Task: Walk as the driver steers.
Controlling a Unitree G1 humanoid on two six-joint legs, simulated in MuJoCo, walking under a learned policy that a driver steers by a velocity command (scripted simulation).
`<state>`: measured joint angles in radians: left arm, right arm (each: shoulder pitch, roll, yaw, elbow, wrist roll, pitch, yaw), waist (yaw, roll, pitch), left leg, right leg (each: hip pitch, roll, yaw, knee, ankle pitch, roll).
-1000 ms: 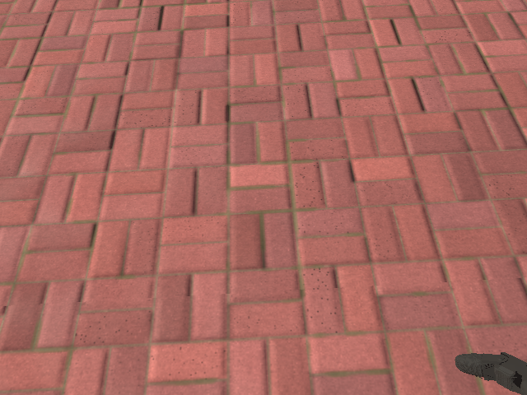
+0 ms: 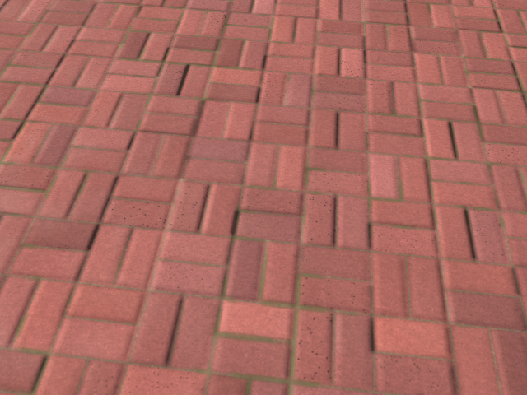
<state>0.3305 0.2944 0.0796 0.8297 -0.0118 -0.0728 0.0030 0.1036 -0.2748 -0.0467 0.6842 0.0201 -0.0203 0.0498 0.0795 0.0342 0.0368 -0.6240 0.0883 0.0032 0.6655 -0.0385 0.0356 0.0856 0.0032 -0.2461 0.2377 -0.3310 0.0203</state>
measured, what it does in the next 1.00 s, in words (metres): walks ahead: left foot, then right foot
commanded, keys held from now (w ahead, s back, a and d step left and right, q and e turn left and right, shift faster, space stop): w+q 0.28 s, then w+e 0.72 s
